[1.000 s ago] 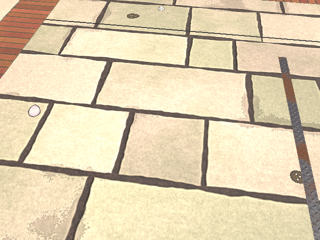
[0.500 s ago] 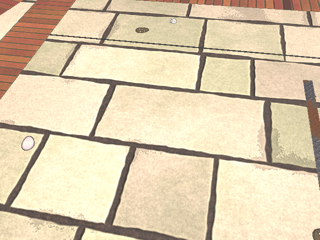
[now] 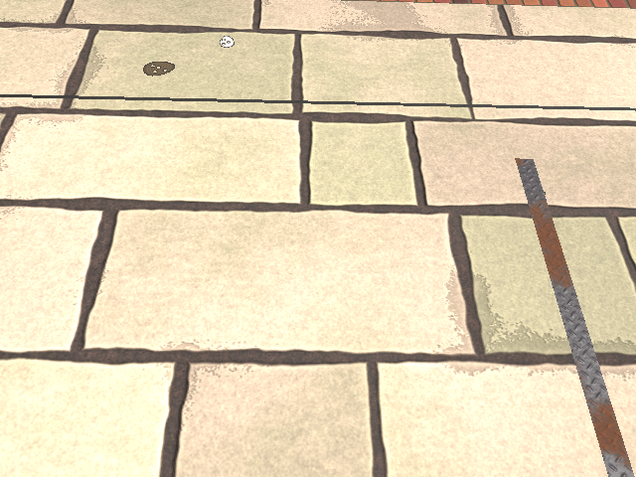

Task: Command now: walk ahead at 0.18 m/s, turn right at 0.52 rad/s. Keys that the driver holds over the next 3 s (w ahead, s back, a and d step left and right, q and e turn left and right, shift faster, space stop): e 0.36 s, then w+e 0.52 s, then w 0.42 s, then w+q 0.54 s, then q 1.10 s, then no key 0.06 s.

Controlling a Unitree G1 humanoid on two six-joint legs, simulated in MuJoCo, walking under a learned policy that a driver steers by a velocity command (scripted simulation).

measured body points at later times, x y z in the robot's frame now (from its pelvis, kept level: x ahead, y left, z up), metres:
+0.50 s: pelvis +0.07 -0.05 +0.01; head +0.10 -0.08 +0.45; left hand +0.27 +0.19 -0.08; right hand +0.14 -0.36 -0.12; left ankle +0.11 +0.10 -0.67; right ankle +0.07 -0.14 -0.74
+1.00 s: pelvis +0.23 -0.07 +0.01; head +0.25 -0.06 +0.46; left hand +0.50 +0.07 -0.09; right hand +0.10 -0.32 -0.11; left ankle +0.24 +0.05 -0.74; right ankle +0.19 -0.25 -0.65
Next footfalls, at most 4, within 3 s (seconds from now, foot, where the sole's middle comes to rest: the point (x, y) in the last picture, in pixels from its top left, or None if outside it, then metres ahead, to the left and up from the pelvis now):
0.32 right None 0.11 -0.15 -0.77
0.78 left None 0.27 0.04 -0.77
1.24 right None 0.37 -0.36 -0.77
1.78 left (467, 340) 0.76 -0.33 -0.77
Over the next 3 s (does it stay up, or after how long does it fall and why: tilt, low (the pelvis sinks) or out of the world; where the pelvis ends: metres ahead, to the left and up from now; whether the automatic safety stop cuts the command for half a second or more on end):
stays up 0.81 -0.39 0.01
